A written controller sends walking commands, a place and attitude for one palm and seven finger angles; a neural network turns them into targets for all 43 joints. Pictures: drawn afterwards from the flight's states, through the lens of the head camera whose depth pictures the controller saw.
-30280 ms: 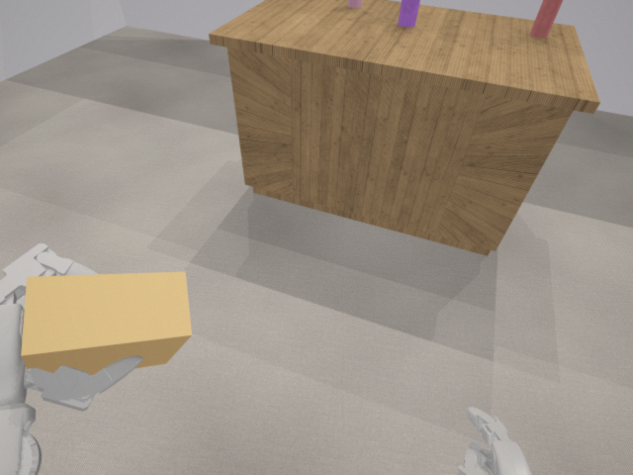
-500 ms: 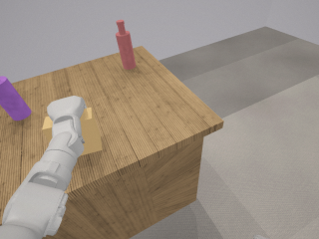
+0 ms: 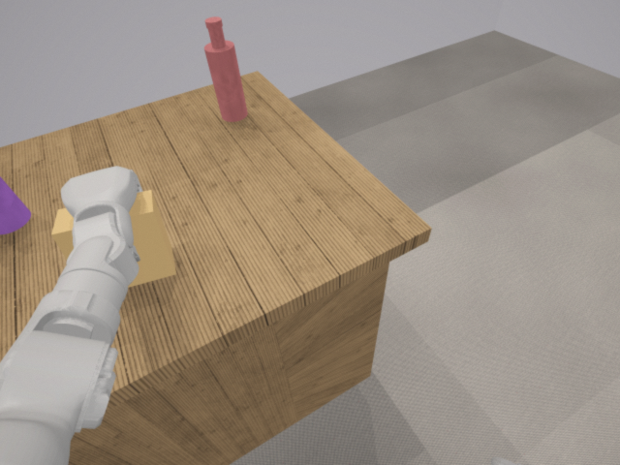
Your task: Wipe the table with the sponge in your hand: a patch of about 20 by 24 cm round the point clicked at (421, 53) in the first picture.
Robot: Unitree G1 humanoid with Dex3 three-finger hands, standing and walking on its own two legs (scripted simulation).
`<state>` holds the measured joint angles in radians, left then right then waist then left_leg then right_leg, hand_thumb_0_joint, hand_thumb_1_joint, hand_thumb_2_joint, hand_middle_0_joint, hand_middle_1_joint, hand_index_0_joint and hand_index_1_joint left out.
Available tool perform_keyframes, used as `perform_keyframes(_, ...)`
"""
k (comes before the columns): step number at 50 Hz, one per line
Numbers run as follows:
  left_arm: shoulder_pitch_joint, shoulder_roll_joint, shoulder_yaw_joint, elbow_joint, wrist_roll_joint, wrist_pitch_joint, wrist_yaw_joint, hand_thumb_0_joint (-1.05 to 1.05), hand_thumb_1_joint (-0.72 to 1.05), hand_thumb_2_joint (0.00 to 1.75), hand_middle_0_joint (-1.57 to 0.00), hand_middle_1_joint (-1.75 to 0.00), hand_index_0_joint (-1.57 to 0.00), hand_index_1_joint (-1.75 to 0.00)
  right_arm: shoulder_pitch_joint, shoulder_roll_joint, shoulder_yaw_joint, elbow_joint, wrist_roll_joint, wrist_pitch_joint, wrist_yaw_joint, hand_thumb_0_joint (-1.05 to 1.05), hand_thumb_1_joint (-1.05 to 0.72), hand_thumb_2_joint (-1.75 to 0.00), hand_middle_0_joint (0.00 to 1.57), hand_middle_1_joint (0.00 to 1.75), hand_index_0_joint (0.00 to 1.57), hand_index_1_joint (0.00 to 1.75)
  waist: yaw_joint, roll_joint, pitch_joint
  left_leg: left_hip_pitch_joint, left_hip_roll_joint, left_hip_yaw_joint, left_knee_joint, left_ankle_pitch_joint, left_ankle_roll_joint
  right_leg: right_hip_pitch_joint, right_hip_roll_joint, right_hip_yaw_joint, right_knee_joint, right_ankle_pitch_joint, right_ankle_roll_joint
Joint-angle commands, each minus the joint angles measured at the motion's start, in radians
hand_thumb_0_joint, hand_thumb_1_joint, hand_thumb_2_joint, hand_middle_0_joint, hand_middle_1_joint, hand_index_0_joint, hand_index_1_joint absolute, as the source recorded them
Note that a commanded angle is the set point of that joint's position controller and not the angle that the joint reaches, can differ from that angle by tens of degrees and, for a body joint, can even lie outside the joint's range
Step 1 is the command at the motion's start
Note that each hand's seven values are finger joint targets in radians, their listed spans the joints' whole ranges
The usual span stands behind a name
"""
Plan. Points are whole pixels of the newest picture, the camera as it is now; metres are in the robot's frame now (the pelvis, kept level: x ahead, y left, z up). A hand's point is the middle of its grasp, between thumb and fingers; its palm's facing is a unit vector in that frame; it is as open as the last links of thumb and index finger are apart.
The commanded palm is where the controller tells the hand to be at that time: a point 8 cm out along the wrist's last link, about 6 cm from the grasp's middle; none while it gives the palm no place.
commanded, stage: wipe forward along the third lane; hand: left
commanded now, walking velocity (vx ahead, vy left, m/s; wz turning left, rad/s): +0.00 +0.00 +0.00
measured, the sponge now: (125, 253) +0.41 +0.29 +0.05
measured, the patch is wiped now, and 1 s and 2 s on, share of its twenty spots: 1.00 1.00 1.00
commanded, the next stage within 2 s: wipe back along the third lane in 0.06 s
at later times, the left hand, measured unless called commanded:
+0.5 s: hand (113, 219) +0.43 +0.29 +0.10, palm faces +0.02 -0.03 -1.00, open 9.9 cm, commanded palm +0.40 +0.27 +0.13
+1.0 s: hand (114, 231) +0.41 +0.28 +0.10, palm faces +0.08 -0.04 -1.00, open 9.9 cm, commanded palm +0.35 +0.25 +0.13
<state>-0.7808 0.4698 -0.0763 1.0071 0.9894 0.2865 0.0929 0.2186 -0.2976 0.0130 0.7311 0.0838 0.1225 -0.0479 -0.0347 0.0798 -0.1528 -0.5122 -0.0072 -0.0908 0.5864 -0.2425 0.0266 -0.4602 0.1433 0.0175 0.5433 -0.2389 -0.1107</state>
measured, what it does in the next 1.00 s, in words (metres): shifts its weight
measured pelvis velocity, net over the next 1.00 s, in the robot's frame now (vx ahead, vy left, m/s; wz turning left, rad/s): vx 0.05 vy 0.08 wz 0.02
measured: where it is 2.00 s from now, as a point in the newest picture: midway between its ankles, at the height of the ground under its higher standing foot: outside the picture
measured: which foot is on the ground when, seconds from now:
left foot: down 0.00-1.00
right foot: down 0.00-1.00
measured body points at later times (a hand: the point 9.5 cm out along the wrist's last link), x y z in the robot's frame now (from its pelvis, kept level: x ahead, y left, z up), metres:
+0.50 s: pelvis +0.02 +0.05 +0.01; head +0.02 +0.03 +0.46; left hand +0.43 +0.29 +0.16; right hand +0.14 -0.20 -0.12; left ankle +0.03 +0.14 -0.73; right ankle +0.01 -0.05 -0.73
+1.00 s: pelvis +0.05 +0.08 +0.01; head +0.03 +0.06 +0.46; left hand +0.40 +0.28 +0.16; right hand +0.29 -0.11 -0.07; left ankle +0.03 +0.14 -0.73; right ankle +0.01 -0.04 -0.73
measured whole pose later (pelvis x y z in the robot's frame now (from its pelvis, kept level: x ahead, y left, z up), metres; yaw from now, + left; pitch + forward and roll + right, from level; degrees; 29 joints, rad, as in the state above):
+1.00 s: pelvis +0.05 +0.08 +0.01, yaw +1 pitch +5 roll -2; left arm -0.50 0.22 -0.41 0.46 0.98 0.69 0.14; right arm 0.02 -0.23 0.04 0.65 0.09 0.22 0.07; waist 0.08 0.08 -0.17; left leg -0.32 -0.09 -0.07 0.55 -0.30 0.08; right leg -0.25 0.05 0.02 0.49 -0.31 -0.03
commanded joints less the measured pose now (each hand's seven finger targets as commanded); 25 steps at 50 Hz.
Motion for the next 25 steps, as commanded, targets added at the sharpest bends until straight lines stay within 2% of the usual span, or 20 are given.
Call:
perform_keyframes(1,-0.330,0.272,0.021,-0.044,0.055,0.037,0.053,0.00,0.10,1.30,-1.20,-1.60,-1.20,-1.60,-0.054,-0.121,-0.038,-0.112,0.002,-0.039,-0.008,0.00,-0.90,-0.90,0.20,0.30,0.20,0.30,-0.017,-0.130,-0.167,-0.012,-0.037,0.057,-0.043,0.000,0.035,0.173,-0.127,0.122,-0.131,0.135,0.083)
perform_keyframes(2,-0.347,0.261,0.002,-0.031,0.060,0.039,0.058,0.00,0.10,1.30,-1.20,-1.60,-1.20,-1.60,-0.047,-0.121,-0.038,-0.107,0.001,-0.039,-0.009,0.00,-0.90,-0.90,0.20,0.30,0.20,0.30,-0.031,-0.130,-0.156,-0.003,-0.035,0.062,-0.041,-0.004,0.038,0.158,-0.126,0.110,-0.131,0.119,0.088)
perform_keyframes(4,-0.388,0.266,-0.002,-0.017,0.059,0.044,0.061,0.00,0.10,1.30,-1.20,-1.60,-1.20,-1.60,-0.039,-0.122,-0.036,-0.102,0.001,-0.041,-0.009,0.00,-0.90,-0.90,0.20,0.30,0.20,0.30,-0.042,-0.137,-0.143,-0.009,-0.035,0.063,-0.040,-0.024,0.037,0.140,-0.127,0.107,-0.140,0.088,0.092)
perform_keyframes(6,-0.407,0.303,0.029,-0.004,0.060,0.044,0.062,0.00,0.10,1.30,-1.20,-1.60,-1.20,-1.60,-0.032,-0.126,-0.037,-0.095,-0.003,-0.042,-0.010,0.00,-0.90,-0.90,0.20,0.30,0.20,0.30,-0.034,-0.137,-0.178,-0.006,-0.034,0.060,-0.041,0.000,0.037,0.157,-0.125,0.103,-0.131,0.121,0.088)
perform_keyframes(7,-0.385,0.298,0.024,0.009,0.063,0.046,0.065,0.00,0.10,1.30,-1.20,-1.60,-1.20,-1.60,-0.021,-0.124,-0.037,-0.097,-0.003,-0.040,-0.009,0.00,-0.90,-0.90,0.20,0.30,0.20,0.30,-0.028,-0.128,-0.198,-0.006,-0.036,0.063,-0.041,0.006,0.036,0.173,-0.124,0.095,-0.124,0.123,0.090)
perform_keyframes(8,-0.400,0.268,0.002,0.003,0.061,0.046,0.066,0.00,0.10,1.30,-1.20,-1.60,-1.20,-1.60,-0.023,-0.121,-0.038,-0.097,-0.004,-0.040,-0.009,0.00,-0.90,-0.90,0.20,0.30,0.20,0.30,-0.037,-0.131,-0.203,0.007,-0.035,0.066,-0.039,0.012,0.036,0.168,-0.124,0.091,-0.123,0.138,0.091)
perform_keyframes(10,-0.335,0.212,-0.015,0.011,0.058,0.048,0.064,0.00,0.10,1.30,-1.20,-1.60,-1.20,-1.60,-0.023,-0.112,-0.041,-0.106,-0.005,-0.040,-0.003,0.00,-0.90,-0.90,0.20,0.30,0.20,0.30,-0.020,-0.126,-0.221,0.029,-0.032,0.068,-0.044,0.034,0.034,0.177,-0.121,0.079,-0.120,0.161,0.086)
perform_keyframes(11,-0.311,0.181,-0.024,-0.005,0.051,0.044,0.057,0.00,0.10,1.30,-1.20,-1.60,-1.20,-1.60,-0.035,-0.107,-0.041,-0.112,-0.003,-0.039,0.000,0.00,-0.90,-0.90,0.20,0.30,0.20,0.30,-0.004,-0.089,-0.244,0.052,-0.033,0.065,-0.052,0.063,0.032,0.184,-0.119,0.076,-0.117,0.189,0.078)
perform_keyframes(12,-0.289,0.141,-0.048,-0.023,0.043,0.043,0.056,0.00,0.10,1.30,-1.20,-1.60,-1.20,-1.60,-0.031,-0.103,-0.043,-0.115,-0.004,-0.039,0.004,0.00,-0.90,-0.90,0.20,0.30,0.20,0.30,-0.005,-0.098,-0.252,0.076,-0.031,0.069,-0.046,0.084,0.035,0.197,-0.118,0.065,-0.111,0.222,0.081)
perform_keyframes(13,-0.260,0.131,-0.045,-0.031,0.040,0.047,0.057,0.00,0.10,1.30,-1.20,-1.60,-1.20,-1.60,-0.038,-0.102,-0.044,-0.119,-0.002,-0.036,0.006,0.00,-0.90,-0.90,0.20,0.30,0.20,0.30,0.002,-0.102,-0.247,0.083,-0.029,0.070,-0.050,0.090,0.033,0.197,-0.116,0.062,-0.114,0.226,0.079)
perform_keyframes(14,-0.242,0.092,-0.064,-0.055,0.025,0.047,0.058,0.00,0.10,1.30,-1.20,-1.60,-1.20,-1.60,-0.047,-0.099,-0.045,-0.126,-0.002,-0.035,0.008,0.00,-0.90,-0.90,0.20,0.30,0.20,0.30,0.001,-0.129,-0.248,0.089,-0.031,0.075,-0.050,0.094,0.035,0.212,-0.117,0.063,-0.120,0.244,0.083)
perform_keyframes(16,-0.175,0.101,-0.023,-0.084,0.003,0.051,0.066,0.00,0.10,1.30,-1.20,-1.60,-1.20,-1.60,-0.069,-0.100,-0.046,-0.133,-0.001,-0.033,0.010,0.00,-0.90,-0.90,0.20,0.30,0.20,0.30,0.029,-0.152,-0.253,0.098,-0.030,0.068,-0.065,0.125,0.034,0.238,-0.114,0.058,-0.120,0.280,0.075)
perform_keyframes(19,-0.142,0.015,-0.078,-0.112,-0.021,0.086,0.081,0.00,0.10,1.30,-1.20,-1.60,-1.20,-1.60,-0.101,-0.095,-0.043,-0.134,0.008,-0.030,0.015,0.00,-0.90,-0.90,0.20,0.30,0.20,0.30,0.018,-0.183,-0.162,0.115,-0.027,0.069,-0.090,0.092,0.033,0.198,-0.108,0.037,-0.141,0.215,0.080)
perform_keyframes(21,-0.107,-0.046,-0.107,-0.168,-0.035,0.112,0.079,0.00,0.10,1.30,-1.20,-1.60,-1.20,-1.60,-0.141,-0.087,-0.041,-0.146,0.013,-0.032,0.021,0.00,-0.90,-0.90,0.20,0.30,0.20,0.30,0.037,-0.146,-0.154,0.154,-0.024,0.062,-0.104,0.123,0.032,0.187,-0.104,0.024,-0.142,0.218,0.068)
perform_keyframes(22,-0.073,-0.038,-0.104,-0.174,-0.034,0.133,0.081,0.00,0.10,1.30,-1.20,-1.60,-1.20,-1.60,-0.142,-0.090,-0.041,-0.141,0.011,-0.027,0.024,0.00,-0.90,-0.90,0.20,0.30,0.20,0.30,0.044,-0.147,-0.151,0.173,-0.022,0.061,-0.107,0.129,0.030,0.193,-0.100,0.016,-0.141,0.208,0.066)
perform_keyframes(23,-0.085,-0.034,-0.107,-0.187,-0.034,0.154,0.083,0.00,0.10,1.30,-1.20,-1.60,-1.20,-1.60,-0.158,-0.090,-0.037,-0.143,0.014,-0.021,0.025,0.00,-0.90,-0.90,0.20,0.30,0.20,0.30,0.042,-0.139,-0.136,0.178,-0.022,0.059,-0.115,0.122,0.028,0.184,-0.100,0.013,-0.147,0.184,0.065)
perform_keyframes(25,-0.103,-0.102,-0.161,-0.226,-0.034,0.193,0.080,0.00,0.10,1.30,-1.20,-1.60,-1.20,-1.60,-0.182,-0.082,-0.034,-0.150,0.016,-0.015,0.029,0.00,-0.90,-0.90,0.20,0.30,0.20,0.30,0.037,-0.122,-0.124,0.213,-0.017,0.049,-0.124,0.130,0.022,0.155,-0.092,-0.007,-0.145,0.149,0.057)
